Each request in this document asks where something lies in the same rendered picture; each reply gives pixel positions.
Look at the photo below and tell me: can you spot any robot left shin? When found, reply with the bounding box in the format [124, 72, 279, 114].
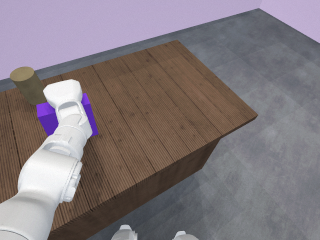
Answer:
[120, 224, 132, 230]

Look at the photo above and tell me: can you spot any robot left forearm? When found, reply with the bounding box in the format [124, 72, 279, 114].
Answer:
[17, 99, 93, 192]

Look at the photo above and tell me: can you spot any left robot hand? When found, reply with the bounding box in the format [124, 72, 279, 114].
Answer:
[43, 79, 83, 109]

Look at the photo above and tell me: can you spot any robot left thigh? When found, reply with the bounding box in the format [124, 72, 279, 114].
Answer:
[111, 229, 138, 240]

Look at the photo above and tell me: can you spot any sponge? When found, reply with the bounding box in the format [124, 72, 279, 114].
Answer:
[36, 93, 99, 137]

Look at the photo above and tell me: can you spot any table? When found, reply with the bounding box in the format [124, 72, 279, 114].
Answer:
[0, 40, 258, 240]

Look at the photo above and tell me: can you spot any robot left upper arm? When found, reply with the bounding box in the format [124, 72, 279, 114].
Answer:
[0, 149, 83, 240]

